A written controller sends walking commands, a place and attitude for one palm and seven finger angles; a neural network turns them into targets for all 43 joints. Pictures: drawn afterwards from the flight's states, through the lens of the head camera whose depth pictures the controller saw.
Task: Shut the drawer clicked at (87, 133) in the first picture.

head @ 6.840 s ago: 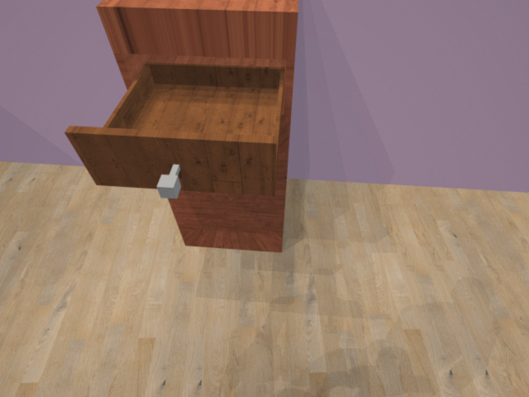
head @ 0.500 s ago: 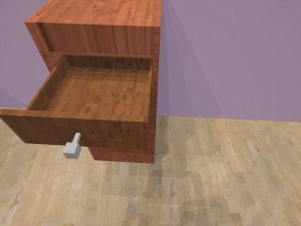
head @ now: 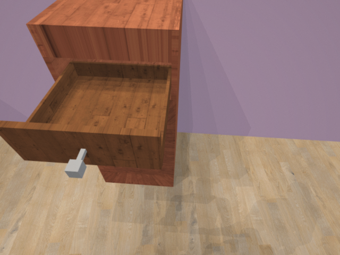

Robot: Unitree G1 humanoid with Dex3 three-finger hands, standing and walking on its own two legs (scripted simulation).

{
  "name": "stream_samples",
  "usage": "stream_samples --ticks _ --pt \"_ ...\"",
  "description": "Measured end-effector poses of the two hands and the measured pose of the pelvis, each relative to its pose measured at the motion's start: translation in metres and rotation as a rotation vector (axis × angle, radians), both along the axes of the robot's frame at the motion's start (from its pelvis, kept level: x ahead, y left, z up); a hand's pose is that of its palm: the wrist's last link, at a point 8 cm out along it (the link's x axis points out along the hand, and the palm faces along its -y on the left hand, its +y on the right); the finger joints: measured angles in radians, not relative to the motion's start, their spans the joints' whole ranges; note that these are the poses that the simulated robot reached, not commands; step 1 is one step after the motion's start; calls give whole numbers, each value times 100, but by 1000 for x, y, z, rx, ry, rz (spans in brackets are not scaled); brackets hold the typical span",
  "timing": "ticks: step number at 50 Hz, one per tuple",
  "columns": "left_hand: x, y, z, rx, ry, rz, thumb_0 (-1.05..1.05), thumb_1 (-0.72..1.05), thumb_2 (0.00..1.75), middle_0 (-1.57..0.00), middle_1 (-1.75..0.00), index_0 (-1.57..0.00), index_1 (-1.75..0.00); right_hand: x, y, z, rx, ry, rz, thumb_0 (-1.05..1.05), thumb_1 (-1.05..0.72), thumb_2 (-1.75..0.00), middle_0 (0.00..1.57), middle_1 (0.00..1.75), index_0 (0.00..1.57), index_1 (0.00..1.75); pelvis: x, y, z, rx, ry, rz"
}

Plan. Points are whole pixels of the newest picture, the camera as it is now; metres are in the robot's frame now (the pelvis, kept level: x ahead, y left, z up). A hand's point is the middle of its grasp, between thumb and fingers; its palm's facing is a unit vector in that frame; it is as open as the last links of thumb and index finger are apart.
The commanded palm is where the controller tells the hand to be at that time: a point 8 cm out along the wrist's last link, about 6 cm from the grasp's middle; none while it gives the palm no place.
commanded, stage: come to a stop and stand still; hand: left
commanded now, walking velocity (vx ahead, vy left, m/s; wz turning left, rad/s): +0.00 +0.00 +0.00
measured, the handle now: (78, 162) +0.31 +0.24 +0.05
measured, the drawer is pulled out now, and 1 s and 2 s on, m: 0.30 0.30 0.30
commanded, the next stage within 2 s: look again from close up in 0.96 s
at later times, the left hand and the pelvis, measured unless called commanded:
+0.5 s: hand out of the picture +0.00 +0.15 -0.15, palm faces +0.03 -0.98 -0.22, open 7.3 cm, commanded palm none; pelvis +0.00 -0.03 +0.01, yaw +0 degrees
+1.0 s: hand out of the picture +0.00 +0.12 -0.16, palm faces +0.07 -0.98 -0.19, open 7.3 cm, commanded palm none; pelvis +0.02 -0.04 +0.01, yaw +2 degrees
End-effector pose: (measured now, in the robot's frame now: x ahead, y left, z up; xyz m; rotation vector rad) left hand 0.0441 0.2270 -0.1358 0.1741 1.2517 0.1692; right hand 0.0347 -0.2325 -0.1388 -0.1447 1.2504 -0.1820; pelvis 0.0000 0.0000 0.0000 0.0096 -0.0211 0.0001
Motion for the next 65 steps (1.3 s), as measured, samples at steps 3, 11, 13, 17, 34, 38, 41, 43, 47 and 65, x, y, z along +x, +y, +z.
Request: stream_samples --ticks 3,11,13,17,34,38,41,43,47,65 --pt "-12 0 6 5 11 -2 0 92 90 -20 -30 -20 -30 5 -2 1 8 -41 19 0 -92 -90 20 30 20 29 -1 -1 2 -2 -11 -4" --pt "-38 -6 17 17 49 7 0 92 90 -20 -30 -20 -30 -6 -2 -1 46 -16 52 0 -93 -90 20 30 20 29 -6 -9 9 8 -13 -4" --pt "-43 -9 18 15 63 11 0 91 90 -20 -30 -20 -30 -15 -3 -2 54 15 54 0 -93 -90 20 30 20 29 -6 -12 10 10 -11 -2" --pt "-49 -17 18 8 90 15 0 91 90 -20 -30 -20 -30 -37 -4 -5 70 88 46 0 -92 -90 20 30 20 29 -5 -17 12 10 -9 0" --pt "-47 -45 11 -18 137 32 1 93 90 -20 -30 -20 -30 -90 -3 -2 108 286 3 0 -91 -90 20 30 20 29 6 -38 13 7 -4 16" --pt "-47 -49 9 -24 142 40 1 93 90 -20 -30 -20 -30 -83 -4 -2 106 281 6 0 -91 -90 20 30 20 29 9 -40 13 5 -2 19" --pt "-47 -52 9 -29 147 46 1 93 90 -20 -30 -20 -30 -75 -5 -1 103 268 9 0 -91 -90 20 30 20 29 12 -42 14 3 0 21" --pt "-48 -54 8 -32 149 51 1 93 90 -20 -30 -20 -30 -69 -6 -1 100 256 13 0 -91 -90 20 30 20 29 13 -43 14 3 1 22" --pt "-49 -57 7 -39 152 60 1 93 90 -20 -30 -20 -30 -56 -8 -1 93 232 22 0 -91 -90 20 30 20 29 16 -43 14 1 1 26" --pt "-48 -61 7 -55 168 80 1 92 90 -20 -30 -20 -30 -32 -8 0 79 204 39 0 -91 -90 20 30 20 29 25 -42 14 -1 5 28"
